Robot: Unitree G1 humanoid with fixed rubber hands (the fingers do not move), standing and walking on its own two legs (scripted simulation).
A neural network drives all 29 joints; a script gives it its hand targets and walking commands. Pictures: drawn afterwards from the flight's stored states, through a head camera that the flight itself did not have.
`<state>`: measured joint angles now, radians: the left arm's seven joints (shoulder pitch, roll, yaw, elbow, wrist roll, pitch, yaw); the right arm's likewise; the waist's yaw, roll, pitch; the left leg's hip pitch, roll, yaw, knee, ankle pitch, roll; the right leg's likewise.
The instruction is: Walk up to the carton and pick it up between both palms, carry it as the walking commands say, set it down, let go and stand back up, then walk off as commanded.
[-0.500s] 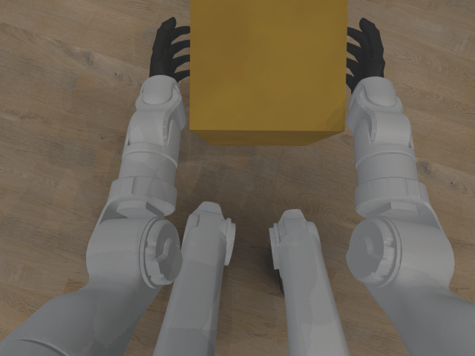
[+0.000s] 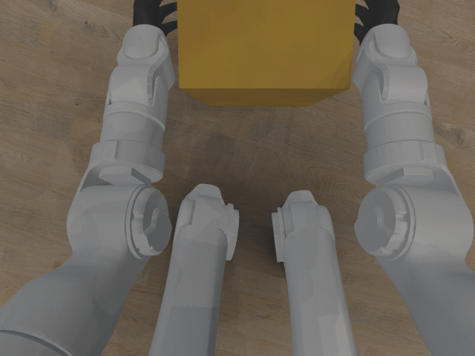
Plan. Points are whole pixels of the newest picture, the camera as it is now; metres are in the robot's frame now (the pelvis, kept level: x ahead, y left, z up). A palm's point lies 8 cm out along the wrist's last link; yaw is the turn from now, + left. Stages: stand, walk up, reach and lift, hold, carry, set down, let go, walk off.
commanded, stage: set down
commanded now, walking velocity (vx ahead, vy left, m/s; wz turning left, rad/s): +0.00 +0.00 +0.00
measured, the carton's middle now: (260, 29) +0.55 +0.02 -0.22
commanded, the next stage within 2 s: none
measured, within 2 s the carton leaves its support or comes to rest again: rests again in 0.88 s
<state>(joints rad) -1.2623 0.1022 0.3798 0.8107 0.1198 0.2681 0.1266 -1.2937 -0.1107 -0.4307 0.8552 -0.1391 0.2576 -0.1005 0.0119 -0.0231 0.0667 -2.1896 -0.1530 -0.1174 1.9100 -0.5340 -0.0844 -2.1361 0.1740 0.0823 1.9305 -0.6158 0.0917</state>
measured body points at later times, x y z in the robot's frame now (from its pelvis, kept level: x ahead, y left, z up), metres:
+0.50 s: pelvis -0.01 +0.00 -0.05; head +0.39 +0.00 +0.15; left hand +0.55 +0.16 -0.25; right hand +0.56 -0.13 -0.25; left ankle +0.10 +0.13 -0.41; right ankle +0.08 -0.12 -0.41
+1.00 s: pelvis -0.02 +0.01 -0.06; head +0.37 +0.01 +0.16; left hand +0.54 +0.17 -0.25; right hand +0.56 -0.13 -0.25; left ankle +0.10 +0.13 -0.41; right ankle +0.08 -0.12 -0.41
